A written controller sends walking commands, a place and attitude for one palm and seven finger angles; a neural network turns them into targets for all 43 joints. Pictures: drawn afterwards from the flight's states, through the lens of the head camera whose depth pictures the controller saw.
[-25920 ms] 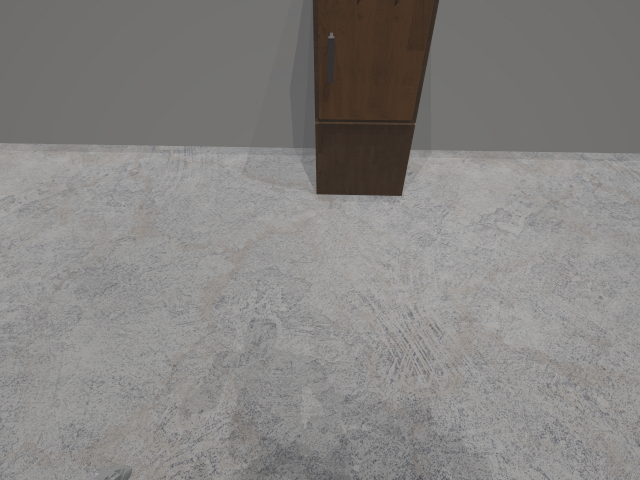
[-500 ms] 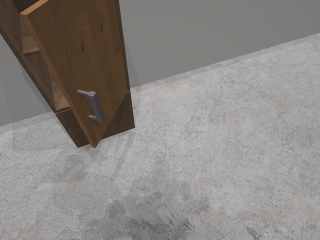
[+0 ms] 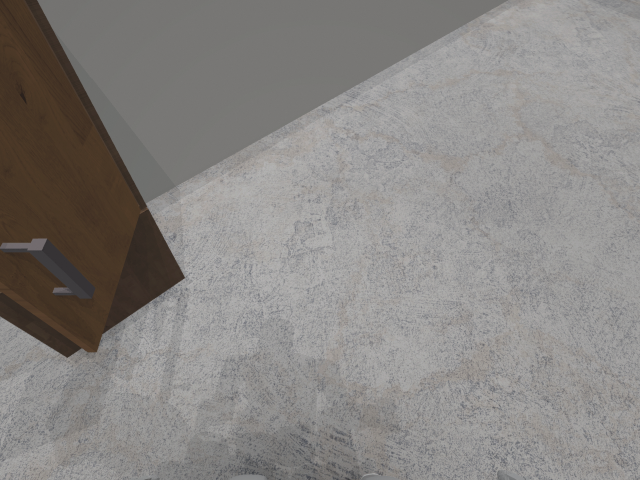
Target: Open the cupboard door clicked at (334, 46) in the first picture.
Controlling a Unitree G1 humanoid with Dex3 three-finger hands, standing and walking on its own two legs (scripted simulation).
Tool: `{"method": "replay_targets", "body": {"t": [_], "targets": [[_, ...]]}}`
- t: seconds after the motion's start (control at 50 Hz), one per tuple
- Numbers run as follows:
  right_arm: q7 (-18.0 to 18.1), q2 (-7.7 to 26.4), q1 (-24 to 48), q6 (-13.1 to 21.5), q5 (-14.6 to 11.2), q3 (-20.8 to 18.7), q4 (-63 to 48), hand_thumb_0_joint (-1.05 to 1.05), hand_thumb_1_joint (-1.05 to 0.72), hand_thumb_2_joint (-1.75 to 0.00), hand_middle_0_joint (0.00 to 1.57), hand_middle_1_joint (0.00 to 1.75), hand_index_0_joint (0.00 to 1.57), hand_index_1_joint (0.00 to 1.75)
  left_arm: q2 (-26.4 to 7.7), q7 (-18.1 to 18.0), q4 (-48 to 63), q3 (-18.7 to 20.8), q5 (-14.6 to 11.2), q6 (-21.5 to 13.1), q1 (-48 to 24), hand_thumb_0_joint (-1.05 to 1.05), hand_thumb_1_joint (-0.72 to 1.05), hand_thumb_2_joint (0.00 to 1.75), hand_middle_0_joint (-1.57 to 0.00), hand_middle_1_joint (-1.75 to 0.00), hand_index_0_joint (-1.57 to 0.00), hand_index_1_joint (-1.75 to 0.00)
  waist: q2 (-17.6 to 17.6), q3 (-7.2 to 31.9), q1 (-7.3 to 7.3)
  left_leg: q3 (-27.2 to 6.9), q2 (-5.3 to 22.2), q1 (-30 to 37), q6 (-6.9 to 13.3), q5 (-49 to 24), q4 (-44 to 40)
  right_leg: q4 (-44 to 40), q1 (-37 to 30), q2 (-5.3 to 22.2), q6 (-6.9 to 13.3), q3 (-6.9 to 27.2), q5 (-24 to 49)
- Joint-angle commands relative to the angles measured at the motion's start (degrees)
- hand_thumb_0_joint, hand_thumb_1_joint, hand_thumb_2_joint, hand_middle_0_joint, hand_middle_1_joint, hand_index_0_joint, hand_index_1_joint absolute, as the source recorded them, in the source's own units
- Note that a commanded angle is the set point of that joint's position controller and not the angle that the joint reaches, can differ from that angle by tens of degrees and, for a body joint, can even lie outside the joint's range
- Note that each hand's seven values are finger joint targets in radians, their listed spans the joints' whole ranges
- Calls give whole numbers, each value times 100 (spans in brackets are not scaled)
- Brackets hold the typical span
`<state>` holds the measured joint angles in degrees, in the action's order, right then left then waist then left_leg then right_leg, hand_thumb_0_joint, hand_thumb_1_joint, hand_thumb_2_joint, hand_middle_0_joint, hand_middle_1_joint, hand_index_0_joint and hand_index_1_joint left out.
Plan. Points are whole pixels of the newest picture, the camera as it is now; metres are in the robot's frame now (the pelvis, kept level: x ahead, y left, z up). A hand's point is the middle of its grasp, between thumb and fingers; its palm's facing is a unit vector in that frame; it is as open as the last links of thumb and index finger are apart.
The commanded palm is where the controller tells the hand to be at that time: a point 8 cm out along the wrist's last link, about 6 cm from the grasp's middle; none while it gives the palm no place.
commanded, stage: walk to a spot facing it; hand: left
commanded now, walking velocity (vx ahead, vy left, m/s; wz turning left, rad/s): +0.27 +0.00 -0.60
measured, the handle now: (51, 271) +0.39 +0.45 -0.08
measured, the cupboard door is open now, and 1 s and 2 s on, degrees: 48 48 48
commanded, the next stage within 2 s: turn to face it in 1.70 s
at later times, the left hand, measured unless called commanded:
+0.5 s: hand (254, 409) +0.22 +0.11 -0.15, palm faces -0.30 -0.93 -0.22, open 7.4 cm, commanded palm none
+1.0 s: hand (378, 269) +0.47 -0.08 -0.15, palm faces -0.49 -0.84 -0.23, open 7.3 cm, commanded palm none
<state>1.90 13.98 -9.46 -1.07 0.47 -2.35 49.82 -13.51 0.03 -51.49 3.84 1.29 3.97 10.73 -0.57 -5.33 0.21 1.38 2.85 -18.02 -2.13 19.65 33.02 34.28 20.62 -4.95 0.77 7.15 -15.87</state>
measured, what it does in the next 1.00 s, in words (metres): walks ahead, turning right: right foot, then left foot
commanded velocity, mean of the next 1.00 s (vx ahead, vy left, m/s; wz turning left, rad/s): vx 0.34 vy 0.00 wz -0.41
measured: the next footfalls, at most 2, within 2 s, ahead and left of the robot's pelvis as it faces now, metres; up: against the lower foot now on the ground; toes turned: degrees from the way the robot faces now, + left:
right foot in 0.28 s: +0.08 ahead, -0.17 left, +0.00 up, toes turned -16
left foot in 0.58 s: +0.27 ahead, +0.04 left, +0.00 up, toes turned -16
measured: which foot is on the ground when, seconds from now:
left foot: down 0.00-0.28, up 0.30-0.56, down 0.58-0.88, up 0.90-1.00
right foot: down 0.00-0.00, up 0.02-0.26, down 0.28-0.56, up 0.58-0.86, down 0.88-1.00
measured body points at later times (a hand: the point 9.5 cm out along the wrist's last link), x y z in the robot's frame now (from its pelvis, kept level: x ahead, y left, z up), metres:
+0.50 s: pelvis +0.10 -0.06 +0.01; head +0.15 -0.08 +0.46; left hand +0.24 +0.16 -0.14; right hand +0.08 -0.34 -0.13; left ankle +0.16 +0.07 -0.69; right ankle +0.05 -0.16 -0.73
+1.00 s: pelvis +0.28 -0.18 +0.00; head +0.31 -0.22 +0.45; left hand +0.50 -0.03 -0.13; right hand +0.12 -0.38 -0.16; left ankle +0.29 -0.02 -0.66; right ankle +0.24 -0.27 -0.73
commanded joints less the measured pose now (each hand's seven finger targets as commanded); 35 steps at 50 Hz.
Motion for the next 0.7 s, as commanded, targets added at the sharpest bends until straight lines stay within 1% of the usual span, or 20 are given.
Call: {"method": "replay_targets", "body": {"t": [0.0, 0.04, 0.08, 0.18, 0.22, 0.24, 0.26, 0.28, 0.3, 0.34, 0.4, 0.46, 0.5, 0.52, 0.54, 0.56, 0.58, 0.6, 0.64, 0.68], "targets": [[99, 1572, -1108, 157, 191, -324, -216, 0, -90, -90, 20, 30, 20, 30, -705, 167, 890, 234, -23, -217, -662, 0, 90, 90, -20, -30, -20, -30, 1213, 605, -483, -3106, 2824, 890, 1497, 1133, -2316, 2617, 1630, 475, -173, -284, -1803], [65, 1162, -766, 249, 213, -226, -188, 0, -90, -90, 20, 30, 20, 30, -573, 275, 673, 258, 44, -227, -760, 0, 90, 90, -20, -30, -20, -30, 1090, 407, -214, -1853, 1981, 971, 1100, 152, -2025, 2959, 1742, 648, -227, -473, -1176], [52, 987, -708, 277, 214, -184, -151, 0, -90, -90, 20, 30, 20, 30, -413, 373, 654, 191, 19, -223, -842, 0, 90, 90, -20, -30, -20, -30, 1248, 340, -195, -784, 1604, 1065, 847, -500, -1851, 2489, 1552, 754, -256, -802, -880], [-33, 1125, -1105, 294, 208, -248, 53, 0, -90, -90, 20, 30, 20, 30, -288, 442, 645, 106, 2, -321, -1022, 0, 90, 90, -20, -30, -20, -30, 1192, 570, -356, 131, 1639, 1028, 680, -832, -1438, 638, 304, 554, -122, -1453, -946], [-61, 1113, -919, 271, 187, -243, 32, 0, -90, -90, 20, 30, 20, 30, -426, 411, 408, 180, 10, -349, -388, 0, 90, 90, -20, -30, -20, -30, 802, 653, 10, 513, 1386, 304, 420, -459, -553, -361, -1102, 334, 19, -1606, -359], [-105, 935, -698, 275, 121, -209, -86, 0, -90, -90, 20, 30, 20, 30, -830, 346, 159, 299, 31, -393, 397, 0, 90, 90, -20, -30, -20, -30, -18, 875, 422, 959, 989, -820, 165, -77, 601, -943, -2564, 763, 298, -858, -712], [-179, 433, -195, 281, 28, -86, -440, 0, -90, -90, 20, 30, 20, 30, -1634, 221, -40, 489, 53, -449, 1184, 0, 90, 90, -20, -30, -20, -30, -2040, 959, 830, 1416, 127, -2588, -174, 1717, 2526, -1793, -3502, 2490, 1128, 1961, -954], [-165, 635, 436, 275, 69, -106, -680, 0, -90, -90, 20, 30, 20, 30, -1805, 142, -86, 521, -65, -437, 1503, 0, 90, 90, -20, -30, -20, -30, -1428, 677, 1090, 208, 317, -3043, -110, 1913, 3279, -2177, -2935, 2931, 1576, 2746, -1034], [-180, 696, 360, 296, 27, -155, -638, 0, -90, -90, 20, 30, 20, 30, -1655, 86, 20, 444, -34, -424, 1022, 0, 90, 90, -20, -30, -20, -30, -1228, 523, 689, -64, 546, -2870, -92, 1442, 3527, -2203, -2289, 2752, 1600, 2637, -2058], [-210, 678, 238, 257, 96, -199, -394, 0, -90, -90, 20, 30, 20, 30, -1156, 36, 240, 297, 5, -491, 250, 0, 90, 90, -20, -30, -20, -30, -1113, 263, 249, -147, 594, -2157, -142, 621, 3102, -2159, -1153, 2186, 1233, 1619, -1241], [-257, 386, -62, 262, 93, -162, -238, 0, -90, -90, 20, 30, 20, 30, -1080, 49, 211, 293, 35, -596, 82, 0, 90, 90, -20, -30, -20, -30, -766, 481, 14, 119, 377, -1188, -161, 147, 1844, -1968, -827, 1808, 1144, 923, -123], [-272, 265, -203, 340, 79, -150, -195, 0, -90, -90, 20, 30, 20, 30, -1129, 108, 112, 308, 37, -605, 96, 0, 90, 90, -20, -30, -20, -30, -539, 540, -54, 419, 50, -292, -135, -228, 685, -1756, -606, 1585, 1039, 840, -250], [-218, 378, -648, 419, 88, -156, -47, 0, -90, -90, 20, 30, 20, 30, -1004, 126, 130, 301, 0, -589, -91, 0, 90, 90, -20, -30, -20, -30, -560, 496, -313, 527, -68, 686, -119, -730, -205, -1363, -129, 1295, 840, 675, -451], [-144, 605, -1106, 470, 94, -202, 141, 0, -90, -90, 20, 30, 20, 30, -766, 140, 174, 249, -6, -580, -146, 0, 90, 90, -20, -30, -20, -30, 45, 594, -514, 281, 160, 1667, -24, -506, -636, -680, 510, 1023, 649, 474, -513], [-73, 1204, -1860, 522, 207, -347, 295, 0, -90, -90, 20, 30, 20, 30, -369, 189, 283, 165, -43, -557, -114, 0, 90, 90, -20, -30, -20, -30, 1563, 883, -843, -1578, 1445, 2527, 448, 682, -1329, 1112, 1538, 265, 303, -221, -1100], [-9, 1485, -2419, 522, 246, -355, 348, 0, -90, -90, 20, 30, 20, 30, -304, 212, 505, 96, -40, -617, -394, 0, 90, 90, -20, -30, -20, -30, 2009, 1022, -996, -3249, 2716, 2723, 1144, 1112, -2035, 2682, 2250, 156, 125, -638, -1913], [-29, 1462, -2219, 492, 238, -341, 267, 0, -90, -90, 20, 30, 20, 30, -386, 257, 604, 151, 3, -673, -658, 0, 90, 90, -20, -30, -20, -30, 1114, 626, -900, -3419, 2918, 2095, 1498, 1362, -2165, 3382, 2515, 617, 162, -395, -1741], [-42, 1162, -1980, 528, 255, -273, 249, 0, -90, -90, 20, 30, 20, 30, -348, 260, 516, 166, 65, -672, -893, 0, 90, 90, -20, -30, -20, -30, 922, 246, -736, -2991, 2548, 1643, 1340, 740, -2132, 3845, 2666, 754, 122, -394, -1202], [-28, 747, -1434, 590, 221, -143, 197, 0, -90, -90, 20, 30, 20, 30, -182, 344, 367, 144, 72, -607, -711, 0, 90, 90, -20, -30, -20, -30, 952, 84, -342, -1531, 2022, 1337, 989, -673, -2049, 3713, 2513, 1009, 15, -511, -473], [-18, 646, -1401, 637, 208, -110, 312, 0, -90, -90, 20, 30, 20, 30, -22, 409, 314, 54, 53, -541, -665, 0, 90, 90, -20, -30, -20, -30, 1176, 424, -255, -289, 1606, 1489, 788, -2053, -1762, 2721, 1986, 1017, -33, -822, -284]]}}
